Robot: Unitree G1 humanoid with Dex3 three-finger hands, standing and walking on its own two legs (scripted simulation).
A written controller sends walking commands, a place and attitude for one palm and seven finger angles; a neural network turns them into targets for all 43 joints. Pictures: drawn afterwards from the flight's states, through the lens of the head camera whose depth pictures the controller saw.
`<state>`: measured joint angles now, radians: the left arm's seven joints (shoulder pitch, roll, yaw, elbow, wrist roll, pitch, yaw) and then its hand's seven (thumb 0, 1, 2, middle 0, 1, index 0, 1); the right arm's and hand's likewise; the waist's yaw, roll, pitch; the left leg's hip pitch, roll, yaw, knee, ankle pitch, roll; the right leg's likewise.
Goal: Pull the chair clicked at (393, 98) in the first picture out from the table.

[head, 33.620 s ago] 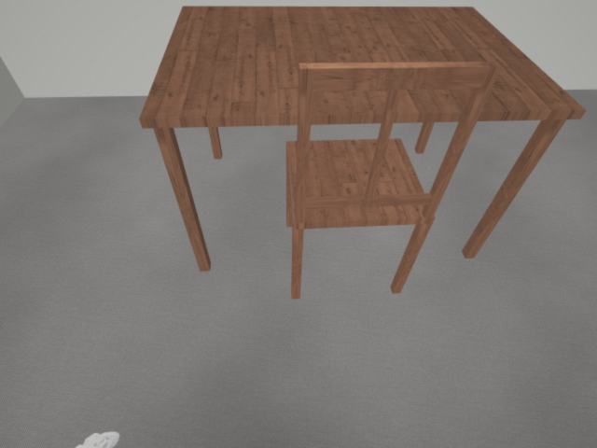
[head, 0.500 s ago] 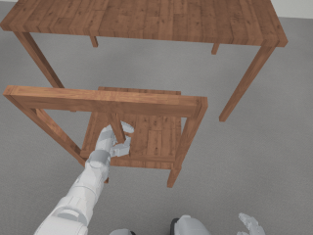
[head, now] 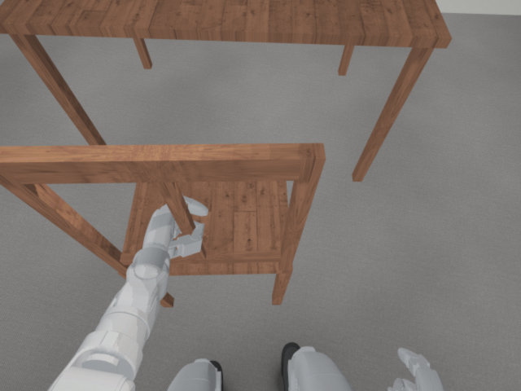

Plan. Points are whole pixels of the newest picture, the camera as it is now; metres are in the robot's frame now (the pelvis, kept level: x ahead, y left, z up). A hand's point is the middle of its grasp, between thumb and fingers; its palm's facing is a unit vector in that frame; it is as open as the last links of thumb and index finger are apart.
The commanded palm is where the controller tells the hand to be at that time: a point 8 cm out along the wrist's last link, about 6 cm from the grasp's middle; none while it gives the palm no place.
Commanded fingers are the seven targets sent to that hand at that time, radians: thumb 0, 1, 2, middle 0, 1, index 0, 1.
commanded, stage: step backward, pulling the chair out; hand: left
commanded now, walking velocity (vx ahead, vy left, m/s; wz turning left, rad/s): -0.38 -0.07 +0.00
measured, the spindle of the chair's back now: (186, 225) +0.38 +0.14 -0.06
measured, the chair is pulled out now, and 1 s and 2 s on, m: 0.42 0.54 0.55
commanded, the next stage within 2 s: stop walking, hand still on the chair in 0.70 s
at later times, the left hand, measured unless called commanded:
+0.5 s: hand (190, 269) +0.29 +0.12 -0.06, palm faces -0.02 -0.98 -0.18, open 5.5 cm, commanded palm +0.29 +0.17 -0.05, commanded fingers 0.00 0.90 0.90 -0.50 -1.45 -0.50 -1.45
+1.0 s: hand (184, 311) +0.23 +0.12 -0.06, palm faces -0.03 -0.98 -0.19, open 5.5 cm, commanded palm +0.21 +0.17 -0.04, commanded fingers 0.00 0.90 0.90 -0.50 -1.45 -0.50 -1.45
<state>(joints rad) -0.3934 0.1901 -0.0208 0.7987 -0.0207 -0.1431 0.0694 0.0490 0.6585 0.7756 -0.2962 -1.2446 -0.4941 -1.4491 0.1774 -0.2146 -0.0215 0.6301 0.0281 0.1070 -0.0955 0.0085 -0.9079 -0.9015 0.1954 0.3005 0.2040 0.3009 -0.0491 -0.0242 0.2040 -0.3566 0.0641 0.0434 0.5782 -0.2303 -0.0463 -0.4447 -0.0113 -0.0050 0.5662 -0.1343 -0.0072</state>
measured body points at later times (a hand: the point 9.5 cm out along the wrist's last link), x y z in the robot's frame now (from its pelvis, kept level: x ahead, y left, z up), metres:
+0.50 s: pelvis -0.05 -0.01 +0.00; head +0.03 -0.02 +0.45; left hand +0.29 +0.17 -0.04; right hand +0.02 -0.26 -0.14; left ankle -0.11 +0.13 -0.70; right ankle +0.00 -0.12 -0.73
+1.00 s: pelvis -0.09 +0.00 +0.00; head -0.04 -0.02 +0.45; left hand +0.23 +0.18 -0.04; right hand +0.01 -0.24 -0.13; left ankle -0.06 +0.16 -0.72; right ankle +0.00 -0.12 -0.73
